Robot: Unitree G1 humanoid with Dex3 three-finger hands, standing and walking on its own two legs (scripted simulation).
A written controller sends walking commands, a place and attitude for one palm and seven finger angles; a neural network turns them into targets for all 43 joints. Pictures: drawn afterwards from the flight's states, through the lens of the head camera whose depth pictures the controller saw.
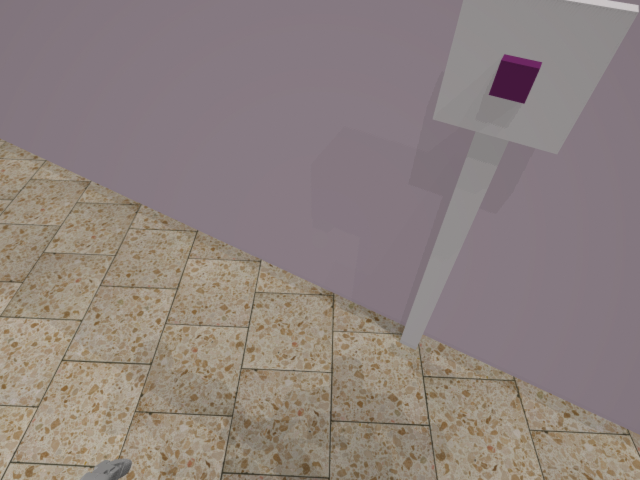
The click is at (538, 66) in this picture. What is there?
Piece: button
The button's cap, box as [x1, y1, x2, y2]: [489, 54, 541, 103]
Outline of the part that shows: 504,54 489,94 523,103 541,62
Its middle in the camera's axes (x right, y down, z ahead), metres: +0.29 -0.24 +0.59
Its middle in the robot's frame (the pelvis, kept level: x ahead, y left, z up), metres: +0.64 -0.26 +0.20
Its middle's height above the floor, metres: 0.97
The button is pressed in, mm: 0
